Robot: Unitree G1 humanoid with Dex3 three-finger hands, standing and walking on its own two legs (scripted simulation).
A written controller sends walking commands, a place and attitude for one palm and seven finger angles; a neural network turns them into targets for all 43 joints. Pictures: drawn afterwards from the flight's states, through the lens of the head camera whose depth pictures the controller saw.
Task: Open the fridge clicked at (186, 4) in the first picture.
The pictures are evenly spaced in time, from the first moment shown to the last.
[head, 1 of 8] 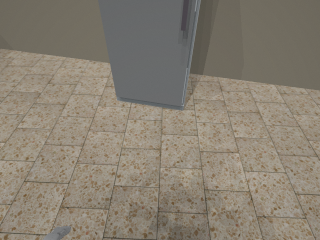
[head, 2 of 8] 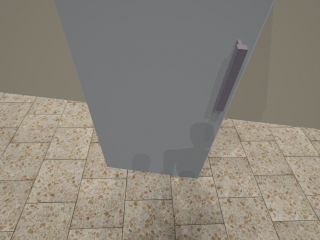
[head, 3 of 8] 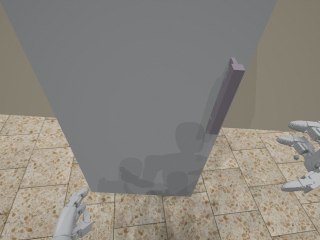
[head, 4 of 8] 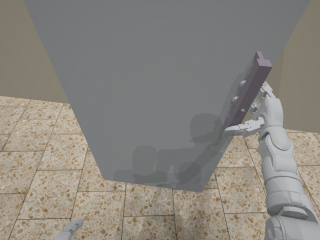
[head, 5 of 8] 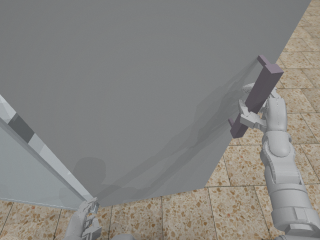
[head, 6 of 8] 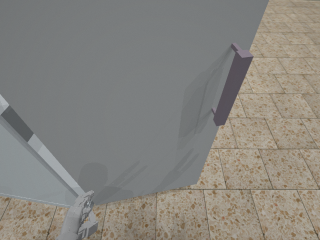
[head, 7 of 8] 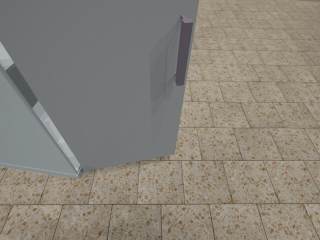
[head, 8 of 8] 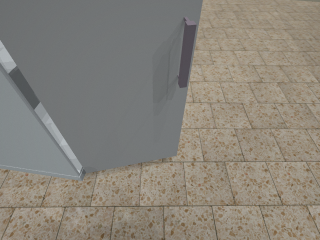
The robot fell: no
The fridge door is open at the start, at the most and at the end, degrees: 0 73 69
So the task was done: yes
